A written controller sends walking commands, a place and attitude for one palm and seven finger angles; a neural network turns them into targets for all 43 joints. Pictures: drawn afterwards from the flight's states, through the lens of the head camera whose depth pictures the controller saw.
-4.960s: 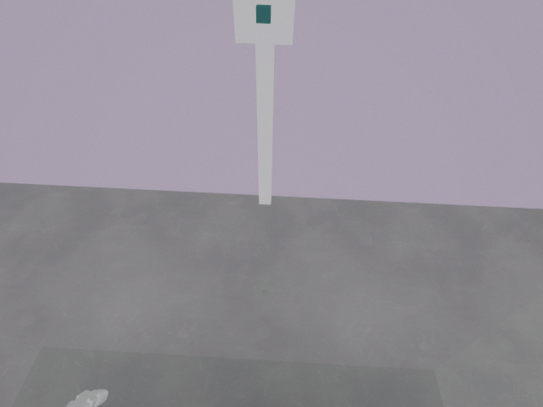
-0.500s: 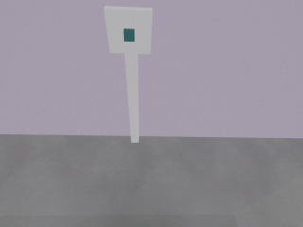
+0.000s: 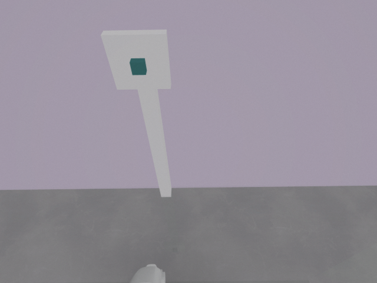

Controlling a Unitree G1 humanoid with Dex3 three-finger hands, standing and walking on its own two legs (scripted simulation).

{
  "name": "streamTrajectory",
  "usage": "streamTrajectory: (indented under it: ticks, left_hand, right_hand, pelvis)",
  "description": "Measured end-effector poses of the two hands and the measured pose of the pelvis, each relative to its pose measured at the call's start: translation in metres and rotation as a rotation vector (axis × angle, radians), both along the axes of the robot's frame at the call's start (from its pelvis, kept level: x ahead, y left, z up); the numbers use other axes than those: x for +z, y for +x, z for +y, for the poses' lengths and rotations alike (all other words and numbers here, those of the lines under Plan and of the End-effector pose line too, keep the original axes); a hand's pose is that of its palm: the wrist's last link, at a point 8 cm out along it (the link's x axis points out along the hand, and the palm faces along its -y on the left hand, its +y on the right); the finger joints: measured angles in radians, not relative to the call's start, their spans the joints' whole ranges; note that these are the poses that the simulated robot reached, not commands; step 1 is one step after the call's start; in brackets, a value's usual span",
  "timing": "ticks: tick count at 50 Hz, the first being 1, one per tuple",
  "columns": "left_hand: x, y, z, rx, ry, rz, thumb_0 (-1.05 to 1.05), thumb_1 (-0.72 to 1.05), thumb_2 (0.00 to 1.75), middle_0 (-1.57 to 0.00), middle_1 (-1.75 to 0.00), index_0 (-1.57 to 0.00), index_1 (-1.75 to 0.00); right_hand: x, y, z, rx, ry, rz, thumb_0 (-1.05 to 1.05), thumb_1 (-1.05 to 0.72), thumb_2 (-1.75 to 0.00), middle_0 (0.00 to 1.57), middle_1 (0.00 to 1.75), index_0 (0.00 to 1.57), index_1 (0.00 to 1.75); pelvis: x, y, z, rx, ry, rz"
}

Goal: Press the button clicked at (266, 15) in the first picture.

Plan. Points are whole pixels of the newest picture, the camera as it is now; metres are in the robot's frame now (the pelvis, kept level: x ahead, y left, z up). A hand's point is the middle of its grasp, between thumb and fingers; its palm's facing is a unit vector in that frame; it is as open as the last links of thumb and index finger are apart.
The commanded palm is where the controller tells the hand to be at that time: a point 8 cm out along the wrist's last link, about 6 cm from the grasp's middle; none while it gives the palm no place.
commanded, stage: take the last steps up to it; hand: left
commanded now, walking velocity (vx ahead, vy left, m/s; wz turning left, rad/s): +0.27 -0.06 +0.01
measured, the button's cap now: (138, 66) +0.67 +0.20 +0.12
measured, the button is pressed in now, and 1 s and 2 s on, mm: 0 0 0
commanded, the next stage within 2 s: come to a stop and stand still in 0.32 s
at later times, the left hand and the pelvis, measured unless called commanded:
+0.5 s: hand (119, 253) +0.22 +0.21 -0.17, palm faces +0.02 -0.98 -0.18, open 7.3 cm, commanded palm none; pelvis +0.16 +0.03 +0.00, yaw -2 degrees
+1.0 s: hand (114, 249) +0.24 +0.23 -0.19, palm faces +0.04 -0.98 -0.19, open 7.3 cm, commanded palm none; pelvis +0.18 +0.04 -0.01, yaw -1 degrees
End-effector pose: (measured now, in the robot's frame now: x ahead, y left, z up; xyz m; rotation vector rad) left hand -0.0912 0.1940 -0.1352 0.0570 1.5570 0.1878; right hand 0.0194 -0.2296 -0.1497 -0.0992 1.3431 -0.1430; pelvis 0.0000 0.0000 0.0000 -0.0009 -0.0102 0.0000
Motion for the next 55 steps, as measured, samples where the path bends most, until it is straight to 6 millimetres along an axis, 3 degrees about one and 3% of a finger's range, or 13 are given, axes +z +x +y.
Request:
streamTrajectory:
  ticks: [6, 9, 11, 14, 18, 22, 26, 30, 34, 38, 43, 47, 55]
  left_hand:
    - [-0.008, 0.006, -0.005, 0.06, -0.046, 0.111, 0.01, 0.91, 0.9, -0.2, -0.3, -0.2, -0.3]
    - [-0.02, 0.022, 0.004, 0.067, -0.068, 0.154, 0.01, 0.91, 0.9, -0.2, -0.3, -0.21, -0.3]
    - [-0.026, 0.043, 0.013, 0.052, -0.073, 0.154, 0.01, 0.91, 0.9, -0.2, -0.3, -0.2, -0.3]
    - [-0.028, 0.095, 0.032, 0.005, -0.057, 0.082, 0.01, 0.91, 0.9, -0.2, -0.3, -0.2, -0.3]
    - [-0.024, 0.183, 0.054, -0.051, -0.019, -0.09, 0.01, 0.91, 0.9, -0.2, -0.3, -0.2, -0.3]
    - [-0.015, 0.262, 0.064, -0.085, 0.015, -0.245, 0.01, 0.92, 0.9, -0.2, -0.3, -0.2, -0.3]
    - [-0.006, 0.32, 0.062, -0.122, 0.05, -0.324, 0.01, 0.92, 0.9, -0.2, -0.3, -0.2, -0.3]
    - [-0.007, 0.358, 0.048, -0.161, 0.08, -0.36, 0.0, 0.92, 0.9, -0.2, -0.3, -0.2, -0.3]
    - [-0.007, 0.372, 0.032, -0.182, 0.081, -0.339, 0.0, 0.92, 0.9, -0.2, -0.3, -0.2, -0.3]
    - [-0.007, 0.37, 0.028, -0.146, 0.077, -0.336, 0.0, 0.92, 0.9, -0.2, -0.3, -0.2, -0.3]
    - [-0.013, 0.355, 0.049, -0.112, 0.078, -0.328, 0.0, 0.92, 0.9, -0.21, -0.3, -0.21, -0.3]
    - [-0.03, 0.338, 0.075, -0.089, 0.06, -0.301, 0.0, 0.91, 0.9, -0.21, -0.3, -0.21, -0.3]
    - [-0.019, 0.294, 0.097, -0.075, 0.032, -0.185, 0.01, 0.91, 0.9, -0.2, -0.3, -0.2, -0.3]
  right_hand:
    - [0.0, 0.104, 0.024, 0.075, -0.005, -0.108, 0.0, -0.92, -0.9, 0.2, 0.3, 0.19, 0.29]
    - [-0.004, 0.154, 0.04, 0.094, -0.023, -0.188, 0.0, -0.92, -0.9, 0.2, 0.3, 0.2, 0.29]
    - [-0.002, 0.172, 0.048, 0.086, -0.03, -0.227, 0.0, -0.92, -0.9, 0.2, 0.3, 0.2, 0.29]
    - [0.005, 0.177, 0.054, 0.05, -0.032, -0.228, 0.0, -0.91, -0.9, 0.2, 0.3, 0.2, 0.29]
    - [0.02, 0.179, 0.037, -0.012, -0.088, -0.224, -0.04, -0.96, -0.89, 0.21, 0.3, 0.2, 0.29]
    - [0.022, 0.17, 0.025, -0.015, -0.098, -0.14, -0.04, -0.95, -0.89, 0.2, 0.3, 0.2, 0.29]
    - [0.015, 0.156, 0.019, -0.036, -0.075, -0.042, -0.02, -0.93, -0.9, 0.2, 0.3, 0.2, 0.29]
    - [-0.002, 0.147, 0.015, -0.072, -0.028, 0.047, -0.01, -0.92, -0.9, 0.2, 0.3, 0.2, 0.29]
    - [-0.014, 0.146, 0.012, -0.101, 0.008, 0.108, 0.0, -0.91, -0.9, 0.2, 0.3, 0.2, 0.29]
    - [-0.013, 0.154, 0.011, -0.075, 0.0, 0.132, 0.0, -0.91, -0.9, 0.2, 0.3, 0.2, 0.29]
    - [-0.007, 0.176, 0.014, -0.031, -0.042, 0.07, 0.0, -0.91, -0.9, 0.2, 0.3, 0.2, 0.29]
    - [-0.002, 0.187, 0.025, -0.016, -0.09, -0.024, 0.0, -0.91, -0.9, 0.2, 0.3, 0.2, 0.29]
    - [0.024, 0.187, 0.051, -0.009, -0.107, -0.045, 0.0, -0.93, -0.89, 0.2, 0.3, 0.2, 0.29]
  pelvis:
    - [-0.01, 0.047, 0.013, 0.0, -0.013, 0.004]
    - [-0.022, 0.074, 0.025, -0.008, -0.018, 0.0]
    - [-0.024, 0.087, 0.031, -0.024, -0.008, -0.008]
    - [-0.017, 0.105, 0.035, -0.042, -0.004, -0.017]
    - [-0.005, 0.126, 0.037, -0.044, -0.006, -0.014]
    - [0.0, 0.148, 0.033, -0.039, -0.005, -0.007]
    - [0.001, 0.168, 0.023, -0.029, 0.001, -0.007]
    - [-0.008, 0.189, 0.005, -0.033, 0.029, -0.015]
    - [-0.012, 0.198, -0.002, -0.022, 0.01, -0.006]
    - [-0.01, 0.195, 0.002, -0.009, 0.009, 0.0]
    - [-0.012, 0.184, 0.018, 0.003, 0.002, 0.006]
    - [-0.02, 0.176, 0.036, -0.007, -0.008, 0.001]
    - [0.001, 0.181, 0.052, -0.026, -0.017, 0.012]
